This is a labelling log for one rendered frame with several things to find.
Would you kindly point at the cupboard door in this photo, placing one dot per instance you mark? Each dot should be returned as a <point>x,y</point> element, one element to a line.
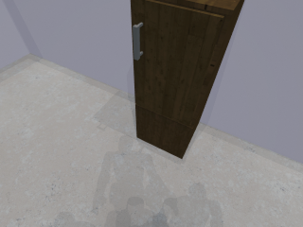
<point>177,45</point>

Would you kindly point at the handle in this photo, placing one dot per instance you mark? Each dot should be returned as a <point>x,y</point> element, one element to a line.
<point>136,41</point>

